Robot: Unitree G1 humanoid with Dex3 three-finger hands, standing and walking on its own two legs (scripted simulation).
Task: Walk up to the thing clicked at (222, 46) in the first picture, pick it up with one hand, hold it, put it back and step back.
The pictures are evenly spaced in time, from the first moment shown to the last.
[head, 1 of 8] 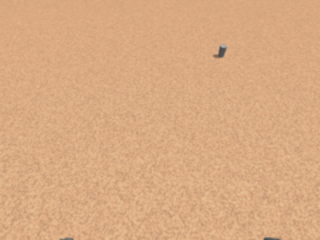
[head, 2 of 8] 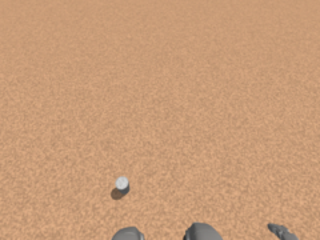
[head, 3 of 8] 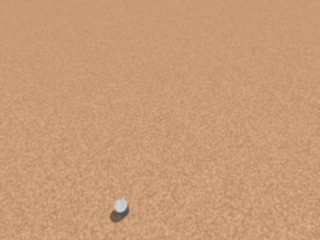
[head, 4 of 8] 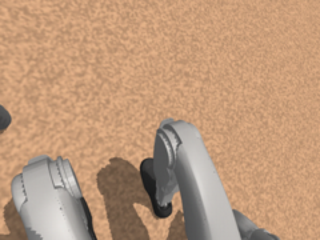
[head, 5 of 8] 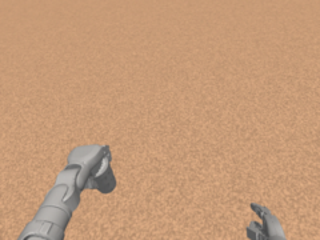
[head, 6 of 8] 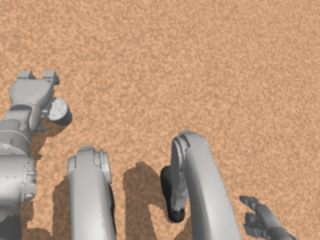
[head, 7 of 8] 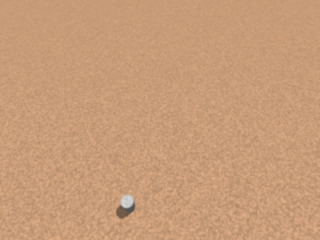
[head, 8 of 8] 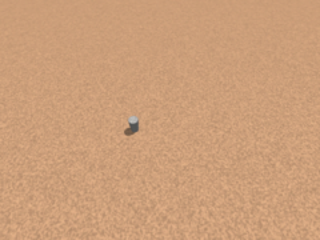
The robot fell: no
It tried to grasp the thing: yes
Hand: left
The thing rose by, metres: 0.63
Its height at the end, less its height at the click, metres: +0.00
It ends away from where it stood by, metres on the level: 0.02
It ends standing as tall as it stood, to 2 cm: yes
